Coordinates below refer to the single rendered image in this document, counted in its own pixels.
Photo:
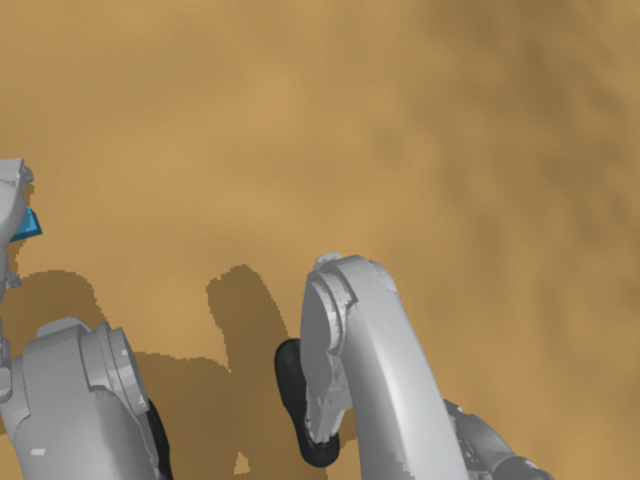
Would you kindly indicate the right robot hand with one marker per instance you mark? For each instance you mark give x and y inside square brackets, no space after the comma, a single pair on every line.
[483,449]

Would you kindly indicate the right robot foot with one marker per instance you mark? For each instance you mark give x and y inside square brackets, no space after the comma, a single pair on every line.
[292,387]

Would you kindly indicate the right robot arm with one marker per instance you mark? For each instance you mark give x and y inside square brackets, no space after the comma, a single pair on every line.
[519,468]

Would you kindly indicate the small box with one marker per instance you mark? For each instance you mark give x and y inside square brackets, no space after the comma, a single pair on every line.
[29,227]

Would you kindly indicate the left robot hand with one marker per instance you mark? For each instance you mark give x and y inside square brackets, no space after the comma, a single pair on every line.
[14,176]

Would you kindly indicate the left robot foot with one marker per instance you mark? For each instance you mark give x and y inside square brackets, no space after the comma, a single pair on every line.
[161,442]

